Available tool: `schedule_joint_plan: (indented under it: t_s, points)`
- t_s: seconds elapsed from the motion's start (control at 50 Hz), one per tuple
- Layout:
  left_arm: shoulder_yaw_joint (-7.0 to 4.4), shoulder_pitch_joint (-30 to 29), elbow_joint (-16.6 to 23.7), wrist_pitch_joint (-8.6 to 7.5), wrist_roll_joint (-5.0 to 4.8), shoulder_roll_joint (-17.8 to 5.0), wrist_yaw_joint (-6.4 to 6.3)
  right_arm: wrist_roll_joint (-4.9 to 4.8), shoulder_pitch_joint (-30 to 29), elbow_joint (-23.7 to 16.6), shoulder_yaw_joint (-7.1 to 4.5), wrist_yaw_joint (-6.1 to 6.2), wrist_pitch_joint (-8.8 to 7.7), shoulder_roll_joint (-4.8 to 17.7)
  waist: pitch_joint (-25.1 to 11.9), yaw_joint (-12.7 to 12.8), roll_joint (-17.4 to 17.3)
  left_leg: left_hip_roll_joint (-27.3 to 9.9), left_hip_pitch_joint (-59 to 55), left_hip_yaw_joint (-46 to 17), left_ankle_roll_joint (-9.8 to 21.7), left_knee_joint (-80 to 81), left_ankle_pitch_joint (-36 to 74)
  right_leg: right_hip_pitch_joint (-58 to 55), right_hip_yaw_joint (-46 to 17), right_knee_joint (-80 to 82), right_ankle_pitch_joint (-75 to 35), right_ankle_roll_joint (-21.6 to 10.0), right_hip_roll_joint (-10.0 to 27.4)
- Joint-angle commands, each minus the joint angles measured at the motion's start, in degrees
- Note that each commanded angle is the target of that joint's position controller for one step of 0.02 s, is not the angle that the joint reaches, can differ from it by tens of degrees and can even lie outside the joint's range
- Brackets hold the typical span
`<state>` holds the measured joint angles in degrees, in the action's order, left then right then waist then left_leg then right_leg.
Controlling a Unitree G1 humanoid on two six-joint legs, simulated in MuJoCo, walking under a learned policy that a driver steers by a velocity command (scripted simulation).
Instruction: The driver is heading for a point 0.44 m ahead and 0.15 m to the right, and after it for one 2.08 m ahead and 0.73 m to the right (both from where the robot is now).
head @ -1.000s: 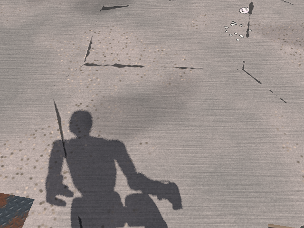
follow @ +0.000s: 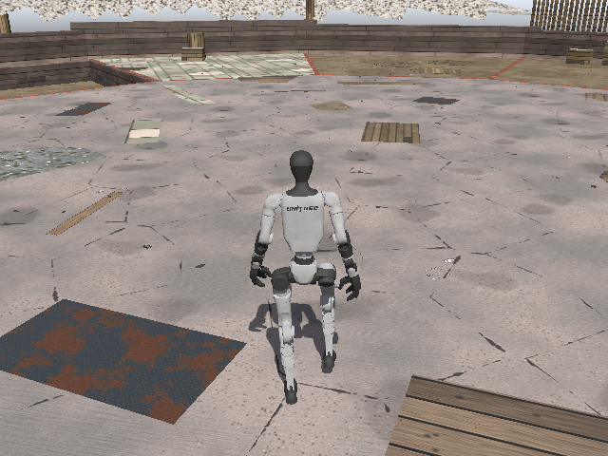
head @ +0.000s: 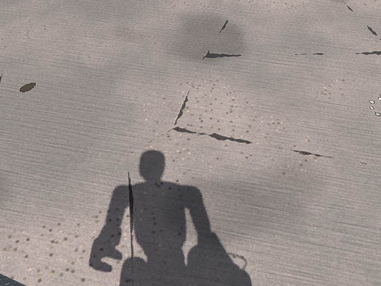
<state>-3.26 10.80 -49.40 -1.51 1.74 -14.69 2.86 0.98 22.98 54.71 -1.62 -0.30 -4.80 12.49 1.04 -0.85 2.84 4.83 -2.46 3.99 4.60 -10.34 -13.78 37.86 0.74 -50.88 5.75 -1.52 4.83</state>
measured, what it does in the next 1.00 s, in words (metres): walks ahead, turning right: right foot, then left foot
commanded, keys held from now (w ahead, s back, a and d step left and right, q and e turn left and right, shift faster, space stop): w+e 0.84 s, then w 0.16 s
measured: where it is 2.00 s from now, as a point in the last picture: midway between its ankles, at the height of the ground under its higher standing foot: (282, 168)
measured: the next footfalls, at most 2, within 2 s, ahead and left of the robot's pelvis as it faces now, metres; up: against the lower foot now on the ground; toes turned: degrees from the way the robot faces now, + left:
right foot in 0.20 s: +0.28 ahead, -0.09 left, +0.00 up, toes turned -9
left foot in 0.72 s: +0.62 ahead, +0.00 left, +0.00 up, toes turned -25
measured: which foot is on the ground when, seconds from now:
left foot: down 0.00-0.18, up 0.20-0.70, down 0.72-1.00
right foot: up 0.00-0.18, down 0.20-0.74, up 0.76-1.00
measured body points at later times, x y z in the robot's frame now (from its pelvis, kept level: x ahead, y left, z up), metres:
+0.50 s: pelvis +0.28 -0.05 +0.00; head +0.31 -0.07 +0.45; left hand +0.35 +0.22 -0.13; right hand +0.38 -0.33 -0.11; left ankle +0.45 +0.10 -0.68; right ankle +0.24 -0.09 -0.74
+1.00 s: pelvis +0.56 -0.08 +0.00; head +0.59 -0.08 +0.45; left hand +0.81 +0.08 -0.12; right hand +0.44 -0.33 -0.12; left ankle +0.58 +0.02 -0.74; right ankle +0.53 -0.23 -0.67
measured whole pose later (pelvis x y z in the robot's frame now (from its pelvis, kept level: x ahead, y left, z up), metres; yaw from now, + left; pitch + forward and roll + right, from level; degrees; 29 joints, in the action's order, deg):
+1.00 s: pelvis +0.56 -0.08 +0.00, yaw -32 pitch +1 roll +1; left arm -3.6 10.7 -44.8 -0.4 2.2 -17.6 2.8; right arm 1.3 20.4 48.9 -2.2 -0.4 -5.3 14.9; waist 1.3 -1.9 3.0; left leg 1.0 6.1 6.7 2.1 -16.9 -12.0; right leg 34.7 -4.0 -58.1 12.4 -2.4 0.6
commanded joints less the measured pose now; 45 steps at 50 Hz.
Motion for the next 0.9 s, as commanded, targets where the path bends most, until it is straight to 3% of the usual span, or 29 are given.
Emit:
schedule_joint_plan:
  t_s: [0.02, 0.08, 0.12, 0.16, 0.18, 0.2, 0.22, 0.24, 0.26, 0.28, 0.3, 0.32, 0.34, 0.4, 0.46, 0.52, 0.62, 0.66, 0.7, 0.72, 0.74, 0.76, 0.78, 0.8, 0.82, 0.84, 0.9]
  points:
    - [0.63, -7.18, 5.09, -0.67, -0.35, -0.95, 0.34, 0.12, 0.02, -1.73, -1.04, 0.46, -1.28, 6.74, 5.83, -0.53, -6.86, -14.98, 5.19, -1.89, 4.62, 4.83, 26.45, -0.26, 1.65, 8.01, -5.88, -0.75, -1.68]
    - [0.99, -10.49, 6.59, -0.8, -0.1, -1.05, 0.35, 0.06, 1.5, -0.21, -0.89, 1.21, -1.38, 7.25, 6.25, -0.85, -5.82, -16.81, 0.79, 0.41, 3.64, 3.67, 33.46, -3.2, 4.1, 14.54, -6.2, -3.21, -3.01]
    - [0.68, -8.52, 6.29, -0.91, -0.02, -1.85, -0.06, 0.26, 0.99, 0.34, -1.02, 1.75, -1.22, 8.59, 3.91, 0.64, -6.59, -17.49, -3.41, 2.49, 2.6, -2.76, 50.32, -7.57, 6.27, 16.27, -2.27, -5.52, -5.82]
    - [-0.23, -0.37, 4.03, -1.09, 0.21, -3.88, -0.54, 0.88, 0.47, 0.44, -1.49, 2.31, -0.3, 10.39, -1.6, 4.2, -8.12, -17.79, -6.03, 4.23, 1.81, -17.5, 64.13, -15.76, 7.87, 17.04, 3.93, -7.99, -9.57]
    - [-1.05, 7.48, 1.57, -1.45, 0.57, -5.3, -0.78, 0.82, 0.18, 0.15, -1.64, 2.35, 0.28, 11.06, -5.86, 7.41, -7.57, -17.12, -2.55, 5.35, 1.18, -29.42, 60.06, -25.73, 7.15, 20.79, 3.37, -9.59, -10.85]
    - [-2.54, 15.7, -0.31, -1.49, 1.41, -9.3, -1.47, 0.61, -0.04, -1.34, -1.36, 2.15, 0.26, 10.59, -10.85, 10.75, -3.96, -15.34, 8.89, 6.07, 0.28, -45.85, 43.77, -39.48, -3.14, 22.55, 8.11, -12.82, -3.65]
    - [-4.26, 15.27, 0.44, -0.98, 1.31, -15.62, -2.04, -0.33, 4.41, -4.1, -0.23, 0.68, -0.13, 4.11, -16.33, 5.88, 10.7, -2.74, 33.94, 4.87, -2.79, -69.58, -9.37, -56.67, -34.87, 25.73, 7.65, -23.28, 13.75]
    - [-4.1, 14.28, 0.17, -0.44, -1.5, -13.9, -1.73, 0.36, -2.14, -5.33, -1.36, 0.54, -0.75, 9.1, -17.27, 7.69, 3.05, -1.99, 41.38, -6.86, -2.15, -74.73, -13.53, -56.7, -44.14, 32.81, 8.23, -23.86, 13.94]
    - [-3.71, 9.81, 0.58, -0.31, -1.65, -12.44, -2.04, -0.1, -6.36, -7.42, -1.2, 0.25, -1.57, 8.96, -8.37, 5.88, 0.85, -5.87, 44.61, -8.03, -1.74, -71.67, -7.5, -49.1, -34.97, 34.39, 6.35, -21.68, 12.82]
    - [-3.02, 7.48, 0.74, -0.38, -1.41, -9.29, -2.1, -0.08, -7.21, -7.59, -1.01, 0.25, -2.09, 8.73, -3.92, 4.03, -3.8, -8.03, 42.33, -7.35, -1.86, -66.61, -4.15, -41.43, -29.83, 35.88, 0.83, -19.47, 10.93]
    - [-2.59, 5.74, 0.77, -0.65, -1.37, -7.8, -2.32, 0.44, -7.54, -7.51, -1.04, 0.33, -1.59, 8.19, -0.89, 1.98, -5.32, -9.33, 39.22, -7.37, -2.5, -62.83, -3.74, -35.1, -25.43, 36.66, -4.66, -17.62, 8.17]
    - [-2.08, 4.73, 0.62, -0.93, -1.57, -6.43, -2.56, 1.31, -6.56, -7.71, -0.89, 0.29, -0.41, 7.69, -0.55, 0.08, -4.81, -10.02, 35.66, -7.42, -3.54, -60.03, -3.88, -30.74, -21.98, 37.55, -8.09, -16.55, 5.86]
    - [-1.94, 4.86, 0.62, -1.42, -1.68, -6.43, -2.53, 1.78, -5.87, -7.74, -0.8, 0.15, 0.73, 7.0, -1.01, -0.68, -4.06, -10.26, 33.68, -7.18, -4.41, -57.61, -4.36, -28.75, -20.04, 37.98, -10.17, -16.24, 4.76]
    - [-2.48, 6.85, 0.24, -2.28, -1.79, -8.7, -2.49, 2.05, -8.68, -9.43, -0.49, -0.25, 2.45, 5.85, -0.09, -0.74, -2.65, -10.58, 34.35, -5.14, -6.64, -50.33, -1.42, -25.12, -16.99, 39.64, -10.35, -15.87, 2.06]
    - [-2.68, 10.12, -0.05, -2.07, -1.84, -9.11, -2.43, 1.8, -16.85, -12.49, -0.48, -0.4, 2.72, 6.24, 1.96, 1.93, -1.29, -10.63, 38.43, -4.42, -8.15, -40.97, 6.53, -26.2, -17.38, 40.69, -7.76, -13.84, 0.59]
    - [-2.85, 13.44, -0.31, -1.81, -1.82, -9.28, -2.52, 1.35, -22.23, -14.41, -0.26, -0.69, 2.59, 6.32, 1.34, 4.52, -0.22, -9.42, 39.84, -4.66, -8.24, -33.96, 12.17, -30.8, -18.06, 38.82, -9.89, -11.97, 0.05]
    - [-2.99, 16.63, -0.1, -1.41, -0.79, -9.96, -3.22, 0.73, -28.85, -17.72, 0.19, -0.99, 1.68, 7.04, 1.25, 6.73, 1.02, -6.53, 39.01, -4.81, -7.06, -25.84, 10.94, -37.39, -21.18, 33.61, -17.84, -11.25, 1.41]
    - [-3.26, 14.31, 0.93, -1.44, -0.61, -11.0, -3.69, 0.53, -25.84, -17.59, -0.11, -0.85, 1.14, 8.38, 0.79, 4.36, 1.92, -5.49, 32.05, -5.72, -5.76, -21.25, 8.09, -36.44, -22.77, 30.98, -19.75, -9.49, 2.01]
    - [-3.44, 10.83, 2.05, -1.87, -0.72, -12.12, -3.34, 0.4, -14.91, -14.5, -1.21, 0.07, 0.36, 10.88, -3.47, -0.98, 1.1, -2.97, 15.69, -4.72, -3.69, -16.67, 4.97, -32.35, -22.12, 21.53, -26.61, -7.02, -0.44]
    - [-3.02, 10.4, 2.43, -2.43, -1.39, -10.67, -2.72, 1.12, -7.0, -13.03, -2.13, 0.9, -0.47, 13.55, -8.73, -4.81, -2.81, -7.97, 3.27, -8.98, -1.54, -14.27, 3.66, -27.35, -18.87, 9.56, -22.08, -5.48, -4.3]
    - [-1.6, 12.6, 4.56, -2.88, -2.94, -5.18, -2.56, 2.59, 0.78, -13.34, -3.26, 1.94, -0.45, 18.31, -17.9, -6.31, -11.2, -23.95, -11.58, -26.55, 1.91, -11.98, -9.18, -16.45, -12.31, -7.41, -0.07, -3.69, -9.21]
    - [-1.46, 16.6, 6.17, -2.54, -2.5, -5.47, -2.6, 2.05, -2.08, -13.22, -3.94, 1.78, 0.67, 20.24, -19.91, -1.83, -21.93, -31.54, -13.93, -49.83, 7.22, -4.75, -11.72, -3.9, -7.6, -16.89, 26.61, -3.29, -13.62]
    - [-1.8, 15.97, 3.75, -1.4, -0.9, -8.57, -3.11, 1.62, -6.47, -14.22, -3.11, 1.43, 1.23, 14.51, -11.07, -0.27, -11.04, -29.91, -6.39, -44.42, 7.34, -5.41, -16.57, -0.21, -7.92, -21.71, 21.95, -3.47, -7.8]
    - [-1.78, 11.8, 3.68, -1.1, -0.42, -8.4, -2.47, 1.12, -9.13, -14.63, -1.99, 1.15, 1.23, 9.74, -4.82, -0.7, -4.56, -26.34, 0.72, -34.5, 6.16, -4.54, -13.03, -0.98, -7.14, -20.35, 17.05, -3.11, -5.93]
    - [-1.64, 10.13, 4.1, -0.85, -0.47, -7.1, -1.94, 1.24, -10.39, -14.3, -1.47, 1.02, 1.12, 8.09, -1.61, 0.2, -4.71, -23.3, 5.66, -26.56, 4.48, -2.82, -5.58, -2.47, -6.51, -17.6, 14.53, -2.68, -4.25]
    - [-1.68, 8.92, 4.65, -0.28, 0.27, -6.8, -1.4, 1.1, -9.58, -13.38, -1.3, 1.15, 0.73, 7.79, -0.34, 0.62, -7.49, -21.31, 8.08, -21.2, 3.57, -1.97, 0.22, -3.38, -6.08, -15.79, 13.62, -2.2, -2.99]
    - [-1.11, 8.22, 5.27, 0.85, 0.47, -5.07, -0.3, 0.35, -6.19, -11.01, -1.44, 0.31, -1.07, 8.03, -1.06, 1.34, -8.91, -19.28, 9.22, -14.0, 4.15, -0.98, 14.25, -4.27, -5.76, -14.57, 11.11, -1.57, -3.44]
Velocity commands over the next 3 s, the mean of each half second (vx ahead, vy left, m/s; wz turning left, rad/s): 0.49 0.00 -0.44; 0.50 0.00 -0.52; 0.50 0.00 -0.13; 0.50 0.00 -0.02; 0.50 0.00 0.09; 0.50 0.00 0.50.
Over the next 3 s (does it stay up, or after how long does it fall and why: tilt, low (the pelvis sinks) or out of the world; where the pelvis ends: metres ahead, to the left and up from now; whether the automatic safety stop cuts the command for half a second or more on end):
stays up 1.47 -0.64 -0.01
